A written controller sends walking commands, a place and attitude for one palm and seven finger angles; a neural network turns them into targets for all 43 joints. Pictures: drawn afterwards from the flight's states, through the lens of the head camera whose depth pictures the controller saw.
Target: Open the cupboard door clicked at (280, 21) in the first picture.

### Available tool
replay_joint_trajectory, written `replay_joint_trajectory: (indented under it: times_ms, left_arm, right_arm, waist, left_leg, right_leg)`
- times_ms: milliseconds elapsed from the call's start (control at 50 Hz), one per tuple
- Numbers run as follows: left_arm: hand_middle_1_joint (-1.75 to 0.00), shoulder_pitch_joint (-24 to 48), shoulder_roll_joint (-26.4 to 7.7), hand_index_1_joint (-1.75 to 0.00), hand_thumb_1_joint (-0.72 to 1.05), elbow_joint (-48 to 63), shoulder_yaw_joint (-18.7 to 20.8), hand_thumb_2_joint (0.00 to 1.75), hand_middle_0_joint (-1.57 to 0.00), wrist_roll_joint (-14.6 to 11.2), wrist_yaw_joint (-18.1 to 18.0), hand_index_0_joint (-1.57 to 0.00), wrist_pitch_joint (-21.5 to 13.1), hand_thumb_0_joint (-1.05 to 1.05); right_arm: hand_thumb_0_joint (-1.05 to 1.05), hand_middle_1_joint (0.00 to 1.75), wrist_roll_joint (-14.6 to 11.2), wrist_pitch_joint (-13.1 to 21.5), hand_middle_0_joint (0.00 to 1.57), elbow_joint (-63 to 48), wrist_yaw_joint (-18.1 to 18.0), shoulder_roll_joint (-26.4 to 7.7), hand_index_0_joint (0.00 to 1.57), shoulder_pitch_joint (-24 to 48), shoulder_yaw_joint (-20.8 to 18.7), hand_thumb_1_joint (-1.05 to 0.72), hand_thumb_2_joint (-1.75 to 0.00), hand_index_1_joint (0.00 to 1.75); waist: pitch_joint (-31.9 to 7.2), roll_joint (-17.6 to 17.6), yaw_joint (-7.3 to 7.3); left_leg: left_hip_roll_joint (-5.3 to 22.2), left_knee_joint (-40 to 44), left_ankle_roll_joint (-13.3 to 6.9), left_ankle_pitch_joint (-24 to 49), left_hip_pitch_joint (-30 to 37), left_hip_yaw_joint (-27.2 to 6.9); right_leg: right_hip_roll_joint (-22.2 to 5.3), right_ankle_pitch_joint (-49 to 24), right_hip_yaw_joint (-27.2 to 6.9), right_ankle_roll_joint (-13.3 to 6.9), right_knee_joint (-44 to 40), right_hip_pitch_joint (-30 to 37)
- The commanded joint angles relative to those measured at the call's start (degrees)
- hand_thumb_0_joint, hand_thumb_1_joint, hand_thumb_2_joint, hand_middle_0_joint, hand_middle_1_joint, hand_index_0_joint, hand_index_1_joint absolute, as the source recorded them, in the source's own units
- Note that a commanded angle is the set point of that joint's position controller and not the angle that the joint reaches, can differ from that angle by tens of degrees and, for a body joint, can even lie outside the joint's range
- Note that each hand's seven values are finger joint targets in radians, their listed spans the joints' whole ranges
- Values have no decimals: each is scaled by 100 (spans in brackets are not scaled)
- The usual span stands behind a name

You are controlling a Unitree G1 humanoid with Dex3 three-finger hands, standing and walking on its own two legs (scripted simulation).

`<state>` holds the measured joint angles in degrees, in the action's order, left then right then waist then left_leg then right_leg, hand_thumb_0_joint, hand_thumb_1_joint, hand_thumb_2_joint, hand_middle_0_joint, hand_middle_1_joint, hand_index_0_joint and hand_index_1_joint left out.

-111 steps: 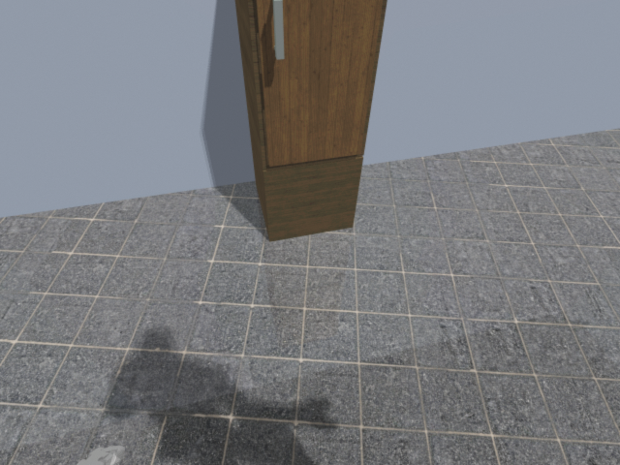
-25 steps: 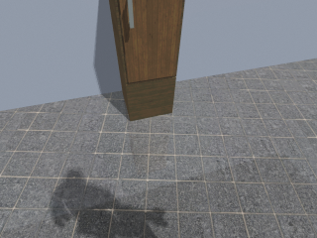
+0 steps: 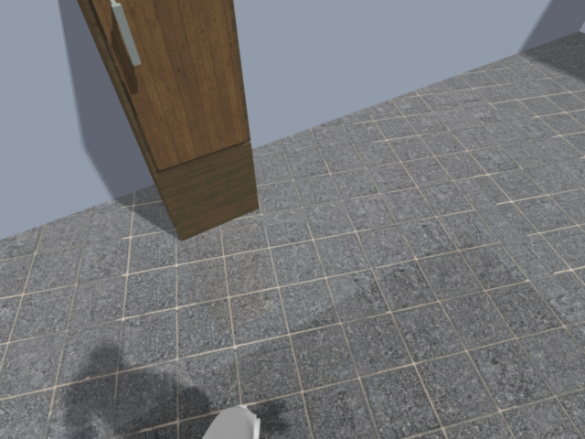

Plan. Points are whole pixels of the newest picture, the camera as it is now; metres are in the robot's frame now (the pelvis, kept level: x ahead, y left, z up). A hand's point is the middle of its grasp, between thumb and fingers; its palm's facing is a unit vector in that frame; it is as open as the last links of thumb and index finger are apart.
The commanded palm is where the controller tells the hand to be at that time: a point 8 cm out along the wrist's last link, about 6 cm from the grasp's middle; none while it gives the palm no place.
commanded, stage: walk to a spot facing it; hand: left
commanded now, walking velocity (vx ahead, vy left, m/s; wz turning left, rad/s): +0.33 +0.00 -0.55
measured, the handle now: (125, 33) +0.96 +0.53 +0.11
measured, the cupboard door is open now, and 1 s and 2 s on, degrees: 0 0 0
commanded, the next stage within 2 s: none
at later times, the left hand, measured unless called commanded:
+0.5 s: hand (152, 347) +0.28 +0.30 -0.18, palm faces -0.21 -0.96 -0.18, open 7.4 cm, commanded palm none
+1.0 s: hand (258, 260) +0.51 +0.14 -0.20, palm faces -0.55 -0.82 -0.14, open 7.3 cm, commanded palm none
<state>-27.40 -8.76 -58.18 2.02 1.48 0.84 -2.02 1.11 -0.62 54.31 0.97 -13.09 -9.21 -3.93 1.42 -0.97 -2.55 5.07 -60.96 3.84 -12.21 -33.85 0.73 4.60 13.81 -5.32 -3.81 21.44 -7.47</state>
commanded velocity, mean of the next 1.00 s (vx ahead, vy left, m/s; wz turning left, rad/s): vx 0.18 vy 0.00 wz -0.59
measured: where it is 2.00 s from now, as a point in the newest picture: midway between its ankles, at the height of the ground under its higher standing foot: (277, 383)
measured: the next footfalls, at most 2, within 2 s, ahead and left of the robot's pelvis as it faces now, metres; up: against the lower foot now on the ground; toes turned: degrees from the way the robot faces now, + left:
left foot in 0.24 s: +0.21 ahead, +0.16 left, +0.00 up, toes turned -4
right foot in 0.90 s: +0.37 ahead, -0.03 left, +0.00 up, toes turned -40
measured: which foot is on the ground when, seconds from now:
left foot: up 0.00-0.22, down 0.24-0.90, up 0.92-1.00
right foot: down 0.00-0.26, up 0.28-0.88, down 0.90-1.00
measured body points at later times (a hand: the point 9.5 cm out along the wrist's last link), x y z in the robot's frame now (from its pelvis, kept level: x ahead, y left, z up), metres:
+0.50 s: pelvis +0.17 +0.11 +0.00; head +0.18 +0.15 +0.45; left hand +0.30 +0.35 -0.16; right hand +0.13 -0.14 -0.13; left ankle +0.17 +0.16 -0.75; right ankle +0.14 -0.05 -0.63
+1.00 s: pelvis +0.33 +0.06 -0.03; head +0.37 +0.05 +0.42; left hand +0.54 +0.18 -0.18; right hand +0.15 -0.08 -0.18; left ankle +0.27 +0.20 -0.64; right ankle +0.33 -0.01 -0.75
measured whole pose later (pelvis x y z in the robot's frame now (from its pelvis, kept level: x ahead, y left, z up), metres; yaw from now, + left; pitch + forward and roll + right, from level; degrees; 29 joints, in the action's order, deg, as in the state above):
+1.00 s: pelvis +0.33 +0.06 -0.03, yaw -35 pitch -1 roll -2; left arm -8.9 -9.4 -53.1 3.3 0.5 0.2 -0.7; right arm -0.1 -1.2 60.0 -1.5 -6.0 -22.9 -2.6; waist 6.5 0.7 1.6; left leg 6.5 -75.0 2.8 -28.1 -19.3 8.2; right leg 4.8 16.4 8.8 -7.2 37.0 -20.0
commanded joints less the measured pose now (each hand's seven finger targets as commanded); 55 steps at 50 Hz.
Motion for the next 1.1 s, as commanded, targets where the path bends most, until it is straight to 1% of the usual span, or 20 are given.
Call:
replay_joint_trajectory:
  times_ms: [0, 140, 200, 220, 240, 260, 320, 400, 480, 580, 700, 800, 840, 860, 880, 900, 920, 960, 1020, 1080]
  left_arm:
    - [-30, -300, -1063, -30, 90, 279, 287, 90, -20, -12, -136, -20, -179, 0]
    - [-30, -189, -1149, -30, 90, 244, 330, 90, -20, 44, -197, -20, -111, 0]
    - [-30, 398, -1143, -30, 90, 404, 403, 90, -20, -12, -175, -20, -108, 0]
    - [-30, 265, -854, -30, 90, 480, 396, 90, -20, -95, -104, -20, -88, 0]
    - [-30, 199, -633, -30, 90, 590, 362, 90, -20, -101, -44, -20, -115, 0]
    - [-30, 470, -793, -30, 90, 654, 369, 90, -20, -60, -39, -20, -92, 0]
    - [-30, 700, -706, -30, 90, 525, 429, 90, -20, 72, 104, -20, 89, 0]
    - [-30, 461, -458, -30, 90, 437, 412, 90, -20, 72, 145, -20, 308, 0]
    - [-30, 847, -411, -30, 90, 559, 415, 90, -20, 86, 134, -20, 384, 0]
    - [-30, 1613, -365, -30, 90, 746, 348, 90, -20, 66, 152, -20, 400, 0]
    - [-30, 2430, -209, -30, 90, 920, 209, 90, -20, 26, 149, -20, 366, 0]
    - [-30, 1897, -401, -30, 90, 840, 249, 90, -20, 31, 66, -20, 279, 0]
    - [-30, 1037, -698, -30, 90, 627, 344, 90, -20, 47, 27, -20, 154, 0]
    - [-30, 392, -1008, -30, 90, 436, 418, 90, -20, 61, -4, -20, 90, 0]
    - [-30, 35, -1491, -30, 90, 383, 488, 90, -20, 5, -75, -20, 18, 0]
    - [-30, 199, -1681, -30, 90, 421, 509, 90, -20, -156, -165, -20, 73, 0]
    - [-30, 566, -1527, -30, 90, 513, 472, 90, -20, -172, -225, -20, 139, 0]
    - [-30, 1236, -1225, -30, 90, 714, 420, 90, -20, -160, -265, -20, 99, 0]
    - [-30, 1599, -1023, -30, 90, 802, 363, 90, -20, -57, -276, -20, 70, 0]
    - [-30, 1578, -1116, -30, 90, 819, 396, 90, -20, -11, -221, -20, 95, 0]
  right_arm:
    - [0, 30, 12, 232, 20, -713, -5, -310, 20, 771, -46, -90, -90, 30]
    - [0, 30, -51, 373, 20, -929, -10, -194, 20, 1042, -6, -90, -90, 30]
    - [0, 30, -61, 472, 20, -434, -165, -538, 20, -622, -100, -90, -90, 30]
    - [0, 30, 11, 504, 20, -194, -237, -1186, 20, -1510, -245, -90, -90, 30]
    - [0, 30, 18, 499, 20, -101, -227, -1528, 20, -1972, -294, -90, -90, 30]
    - [0, 30, -18, 424, 20, -221, -225, -1396, 20, -1673, -244, -90, -90, 30]
    - [0, 30, 6, 506, 20, -383, -220, -409, 20, -581, 19, -90, -90, 30]
    - [0, 30, -47, 653, 20, -143, -280, -144, 20, -869, 77, -90, -90, 30]
    - [0, 30, -62, 692, 20, 70, -318, -85, 20, -1367, 88, -90, -90, 30]
    - [0, 30, -35, 688, 20, 326, -358, -171, 20, -1933, 106, -90, -90, 30]
    - [0, 30, 26, 532, 20, 609, -392, -129, 20, -2360, 166, -90, -90, 30]
    - [0, 30, -14, 401, 20, 552, -363, -457, 20, -2199, 11, -90, -90, 30]
    - [0, 30, -55, 378, 20, 378, -323, -604, 20, -1838, -48, -90, -90, 30]
    - [0, 30, -129, 353, 20, 236, -262, -551, 20, -1703, -45, -90, -90, 30]
    - [0, 30, -203, 341, 20, -9, -259, -131, 20, -1775, 14, -90, -90, 30]
    - [0, 30, -170, 341, 20, -159, -328, -139, 20, -1366, -4, -90, -90, 30]
    - [0, 30, -135, 277, 20, -258, -339, -99, 20, -1139, -27, -90, -90, 30]
    - [0, 30, -56, 141, 20, -236, -270, -44, 20, -1124, -23, -90, -90, 30]
    - [0, 30, 4, -53, 20, -148, -315, 43, 20, -1177, -6, -90, -90, 30]
    - [0, 30, 2, -85, 20, -233, -286, 95, 20, -964, 27, -90, -90, 30]
  waist:
    - [170, 655, -88]
    - [224, 1046, -174]
    - [-305, 570, 624]
    - [-1034, -730, 895]
    - [-1166, -1838, 842]
    - [-637, -1106, 792]
    - [590, -662, 202]
    - [402, -815, -30]
    - [398, -518, 34]
    - [455, -304, 243]
    - [691, -562, 476]
    - [75, -975, 170]
    - [-447, -1090, -276]
    - [-833, -677, -574]
    - [-1463, 612, -520]
    - [-1562, 623, -447]
    - [-802, 160, -262]
    - [-434, 121, 173]
    - [-45, 28, 516]
    - [-208, 334, 502]
  left_leg:
    - [82, 390, 47, 99, -829, 11]
    - [-244, 2008, -121, -507, 254, 198]
    - [-274, 3469, -279, -63, 3227, 97]
    - [1047, 3770, -555, -612, 4705, -1274]
    - [2437, 4503, -985, -855, 4863, -3043]
    - [2546, 4755, -1240, -1398, 3994, -3168]
    - [1697, 5219, -784, -1680, 1966, -1421]
    - [1146, 5038, -236, 360, 2020, 179]
    - [1153, 4900, -46, 1727, 2637, 569]
    - [1315, 4732, -210, 2852, 3569, 794]
    - [1196, 4343, -448, 4702, 3904, 1491]
    - [1366, 2975, -633, 6722, 4193, 1889]
    - [1408, 1569, -635, 6100, 3691, 1871]
    - [1313, 104, -471, 4540, 2639, 1815]
    - [218, -1681, -81, -1654, 505, 1595]
    - [-25, -2512, -31, -2498, -4, 635]
    - [236, -2360, -86, -1938, -87, 176]
    - [450, -1776, 5, -1199, 41, -75]
    - [412, -975, 82, -1107, 653, -38]
    - [260, -168, 141, -854, 778, 69]
  right_leg:
    - [-1492, -502, -1675, -701, -888, 504]
    - [-1465, -1582, -1791, -666, -369, 379]
    - [-855, -1732, -1292, -298, 1140, -1075]
    - [-218, -280, -636, -30, 2694, -2044]
    - [99, 1868, 123, 263, 4379, -3072]
    - [-364, 1709, -74, 244, 4902, -3104]
    - [-861, 497, 236, 301, 5333, -2894]
    - [-872, -519, 328, 436, 5291, -2839]
    - [-862, -907, 390, 500, 5274, -3502]
    - [-875, -848, 651, 502, 4773, -4106]
    - [-604, -423, 1460, 339, 3068, -3491]
    - [-114, 78, 1857, 37, 2076, -2273]
    - [-162, -121, 1675, -92, 1316, -869]
    - [-616, -1140, 1179, -338, 687, 536]
    - [-2388, -4605, -1587, -1172, 811, 2305]
    - [-2903, -5979, -2129, -1707, 584, 2112]
    - [-2735, -5521, -1355, -1632, 434, 1369]
    - [-2176, -4014, -1005, -920, 55, 303]
    - [-1848, -3366, -509, -828, -180, -1166]
    - [-1475, -2840, -510, -757, -106, -1283]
